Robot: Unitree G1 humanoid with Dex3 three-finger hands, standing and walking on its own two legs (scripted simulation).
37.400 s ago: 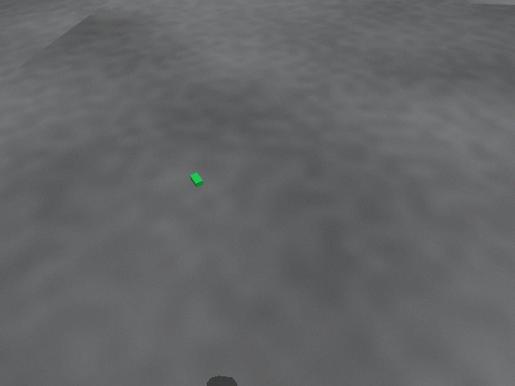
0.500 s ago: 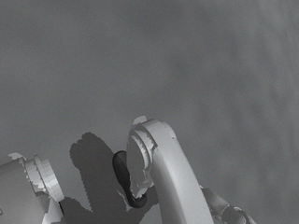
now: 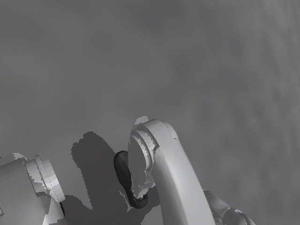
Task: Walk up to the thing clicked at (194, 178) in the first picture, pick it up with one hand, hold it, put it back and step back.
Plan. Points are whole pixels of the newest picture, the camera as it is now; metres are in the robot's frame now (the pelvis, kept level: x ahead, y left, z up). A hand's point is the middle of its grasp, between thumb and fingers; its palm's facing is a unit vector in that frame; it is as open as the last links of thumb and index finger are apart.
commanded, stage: close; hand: left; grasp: from above
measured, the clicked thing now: out of the picture +0.43 +0.39 -0.28
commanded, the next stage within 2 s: settle in 0.40 s
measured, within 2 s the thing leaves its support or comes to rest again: leaves its support in 0.70 s
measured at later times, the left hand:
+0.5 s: hand out of the picture +0.42 +0.39 -0.25, palm faces -0.43 -0.16 -0.89, open 7.3 cm
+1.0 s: hand out of the picture +0.42 +0.40 -0.18, palm faces -0.39 -0.13 -0.91, open 7.1 cm
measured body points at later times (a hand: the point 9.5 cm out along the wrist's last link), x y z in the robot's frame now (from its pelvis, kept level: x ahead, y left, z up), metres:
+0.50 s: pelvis +0.00 +0.00 +0.00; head +0.27 +0.15 +0.32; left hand +0.43 +0.39 -0.20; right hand +0.09 -0.26 -0.06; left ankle +0.06 +0.13 -0.27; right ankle +0.12 -0.12 -0.27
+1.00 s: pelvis +0.00 +0.00 +0.01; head +0.25 +0.13 +0.36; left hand +0.44 +0.41 -0.13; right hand +0.11 -0.25 -0.06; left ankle +0.06 +0.13 -0.27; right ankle +0.12 -0.12 -0.27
